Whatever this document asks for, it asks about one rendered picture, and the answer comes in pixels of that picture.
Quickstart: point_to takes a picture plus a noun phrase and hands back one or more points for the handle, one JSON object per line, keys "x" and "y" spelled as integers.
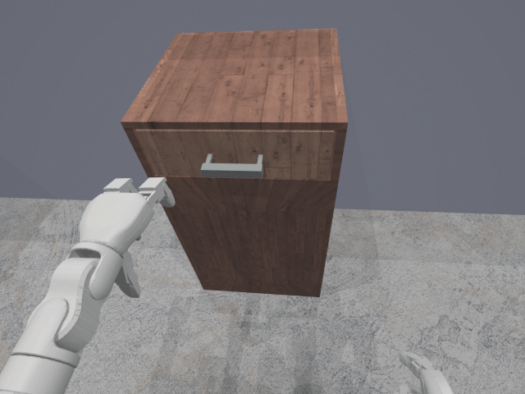
{"x": 236, "y": 170}

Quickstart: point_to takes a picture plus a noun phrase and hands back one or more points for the left robot forearm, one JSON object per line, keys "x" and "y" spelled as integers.
{"x": 59, "y": 328}

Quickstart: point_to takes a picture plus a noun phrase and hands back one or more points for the robot right hand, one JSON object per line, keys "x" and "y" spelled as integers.
{"x": 432, "y": 381}

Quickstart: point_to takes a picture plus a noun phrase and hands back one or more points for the drawer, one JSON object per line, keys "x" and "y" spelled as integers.
{"x": 286, "y": 153}

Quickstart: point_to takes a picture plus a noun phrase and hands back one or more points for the cabinet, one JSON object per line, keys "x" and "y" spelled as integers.
{"x": 257, "y": 235}

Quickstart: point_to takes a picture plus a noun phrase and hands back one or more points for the robot left hand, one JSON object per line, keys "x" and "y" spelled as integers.
{"x": 117, "y": 217}

